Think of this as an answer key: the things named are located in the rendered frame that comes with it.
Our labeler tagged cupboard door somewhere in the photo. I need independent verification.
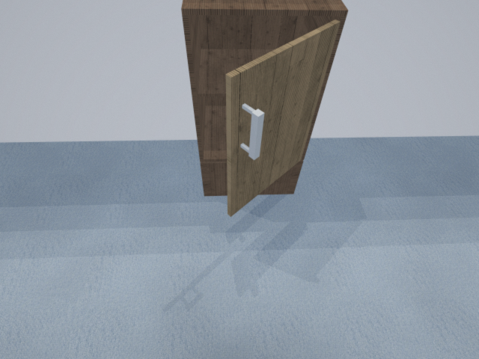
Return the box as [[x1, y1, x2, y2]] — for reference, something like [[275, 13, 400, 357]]
[[226, 19, 341, 217]]

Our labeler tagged handle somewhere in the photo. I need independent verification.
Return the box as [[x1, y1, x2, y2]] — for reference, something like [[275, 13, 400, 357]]
[[240, 104, 264, 160]]

